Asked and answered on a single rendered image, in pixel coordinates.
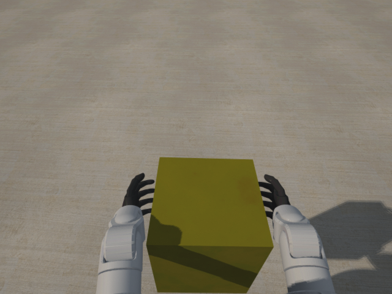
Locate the robot right hand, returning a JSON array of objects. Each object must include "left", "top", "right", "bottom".
[{"left": 258, "top": 175, "right": 291, "bottom": 219}]

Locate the robot left forearm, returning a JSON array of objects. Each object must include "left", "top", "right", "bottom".
[{"left": 96, "top": 205, "right": 145, "bottom": 294}]

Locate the robot left hand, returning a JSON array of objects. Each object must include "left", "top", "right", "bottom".
[{"left": 122, "top": 173, "right": 155, "bottom": 216}]

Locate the robot right forearm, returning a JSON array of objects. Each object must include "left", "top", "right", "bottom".
[{"left": 273, "top": 205, "right": 337, "bottom": 294}]

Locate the carton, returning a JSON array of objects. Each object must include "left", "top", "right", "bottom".
[{"left": 146, "top": 157, "right": 274, "bottom": 293}]

